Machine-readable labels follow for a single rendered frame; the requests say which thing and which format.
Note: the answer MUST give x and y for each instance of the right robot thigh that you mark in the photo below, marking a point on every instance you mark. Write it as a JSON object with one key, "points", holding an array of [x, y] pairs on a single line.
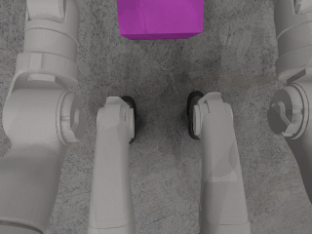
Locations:
{"points": [[222, 203]]}

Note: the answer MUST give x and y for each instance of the carton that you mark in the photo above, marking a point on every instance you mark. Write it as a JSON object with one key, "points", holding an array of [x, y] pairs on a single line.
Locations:
{"points": [[160, 19]]}

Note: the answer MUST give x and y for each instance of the robot right upper arm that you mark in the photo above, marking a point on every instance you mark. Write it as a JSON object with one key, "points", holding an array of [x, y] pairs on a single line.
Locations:
{"points": [[290, 116]]}

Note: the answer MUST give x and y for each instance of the left robot forearm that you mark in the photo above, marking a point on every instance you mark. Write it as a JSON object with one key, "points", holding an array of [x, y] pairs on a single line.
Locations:
{"points": [[51, 38]]}

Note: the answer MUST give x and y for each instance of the right robot forearm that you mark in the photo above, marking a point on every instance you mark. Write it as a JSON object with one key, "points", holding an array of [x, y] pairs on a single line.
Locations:
{"points": [[293, 26]]}

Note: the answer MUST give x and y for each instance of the robot left upper arm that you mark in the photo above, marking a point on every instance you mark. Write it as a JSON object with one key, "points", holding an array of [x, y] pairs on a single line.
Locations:
{"points": [[40, 124]]}

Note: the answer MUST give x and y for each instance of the robot right shin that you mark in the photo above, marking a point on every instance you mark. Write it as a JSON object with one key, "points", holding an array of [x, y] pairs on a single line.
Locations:
{"points": [[217, 95]]}

